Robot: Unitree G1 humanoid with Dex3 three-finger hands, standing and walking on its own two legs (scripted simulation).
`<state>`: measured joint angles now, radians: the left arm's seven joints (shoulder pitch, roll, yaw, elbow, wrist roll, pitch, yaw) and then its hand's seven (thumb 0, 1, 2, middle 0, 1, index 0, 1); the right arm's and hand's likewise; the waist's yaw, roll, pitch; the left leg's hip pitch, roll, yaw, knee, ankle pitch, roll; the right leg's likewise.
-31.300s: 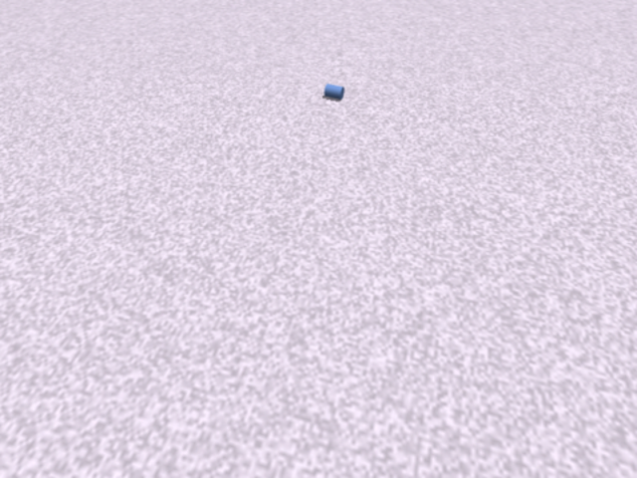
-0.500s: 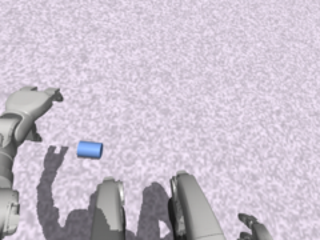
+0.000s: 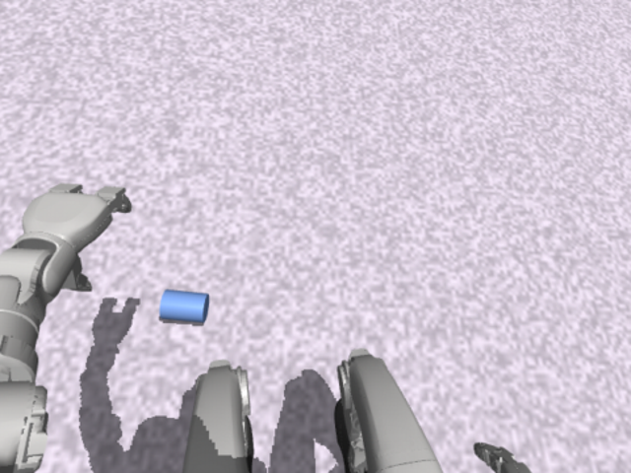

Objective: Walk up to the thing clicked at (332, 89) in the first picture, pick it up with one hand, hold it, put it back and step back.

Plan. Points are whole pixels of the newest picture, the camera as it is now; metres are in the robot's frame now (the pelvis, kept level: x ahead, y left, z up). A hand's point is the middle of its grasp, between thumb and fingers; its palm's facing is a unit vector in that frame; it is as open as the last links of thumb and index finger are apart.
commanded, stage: go down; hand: left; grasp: from above
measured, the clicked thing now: (185, 306) +0.46 +0.24 -0.55
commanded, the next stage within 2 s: approach in 0.64 s
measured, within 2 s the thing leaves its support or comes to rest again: neither
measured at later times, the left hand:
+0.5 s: hand (87, 246) +0.42 +0.28 -0.07, palm faces -0.42 +0.05 -0.91, open 12.6 cm
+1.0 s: hand (108, 265) +0.41 +0.27 -0.13, palm faces -0.48 +0.07 -0.88, open 12.6 cm
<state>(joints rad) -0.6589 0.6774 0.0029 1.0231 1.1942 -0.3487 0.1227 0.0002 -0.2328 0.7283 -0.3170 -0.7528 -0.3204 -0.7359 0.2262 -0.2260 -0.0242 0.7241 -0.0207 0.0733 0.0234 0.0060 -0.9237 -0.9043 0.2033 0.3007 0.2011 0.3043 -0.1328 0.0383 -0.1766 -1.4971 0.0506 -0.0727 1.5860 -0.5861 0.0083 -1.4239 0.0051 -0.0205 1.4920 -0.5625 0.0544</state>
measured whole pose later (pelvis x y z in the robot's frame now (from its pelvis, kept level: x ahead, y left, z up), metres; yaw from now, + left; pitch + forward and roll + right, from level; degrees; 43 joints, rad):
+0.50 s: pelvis +0.00 +0.00 +0.01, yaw +0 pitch +28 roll -6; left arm -0.65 0.65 0.00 1.02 1.20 -0.32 0.15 0.00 -0.23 0.73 -0.32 -0.75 -0.32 -0.73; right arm 0.22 -0.23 -0.03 0.72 -0.02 0.08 0.02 0.01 -0.92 -0.91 0.20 0.30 0.20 0.30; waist -0.13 0.04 -0.17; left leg -1.46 0.05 -0.07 1.56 -0.58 0.01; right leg -1.39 0.01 -0.02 1.46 -0.56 0.06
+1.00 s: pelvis +0.00 -0.01 -0.03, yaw +0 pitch +31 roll -6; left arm -0.71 0.67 -0.03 1.15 1.24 -0.36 0.19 0.00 -0.24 0.77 -0.30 -0.80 -0.31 -0.79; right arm 0.21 -0.25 -0.02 0.71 -0.04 0.06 0.04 0.01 -0.92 -0.90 0.20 0.30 0.20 0.30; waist -0.15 0.03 -0.19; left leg -1.61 0.05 -0.08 1.67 -0.60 0.00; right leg -1.54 0.01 -0.02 1.59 -0.59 0.05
